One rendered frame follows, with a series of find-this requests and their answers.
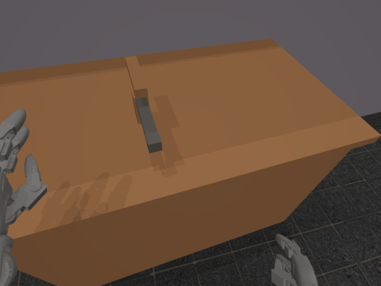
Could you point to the robot left forearm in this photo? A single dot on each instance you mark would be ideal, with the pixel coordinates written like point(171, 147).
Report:
point(8, 264)

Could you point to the robot left hand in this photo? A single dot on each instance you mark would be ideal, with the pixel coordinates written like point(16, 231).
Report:
point(12, 138)

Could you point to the counter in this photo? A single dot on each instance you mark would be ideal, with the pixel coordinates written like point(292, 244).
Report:
point(247, 133)

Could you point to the robot right hand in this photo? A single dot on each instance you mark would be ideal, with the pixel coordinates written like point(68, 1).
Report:
point(298, 272)

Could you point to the tap lever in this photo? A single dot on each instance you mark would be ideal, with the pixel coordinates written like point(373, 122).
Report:
point(152, 136)

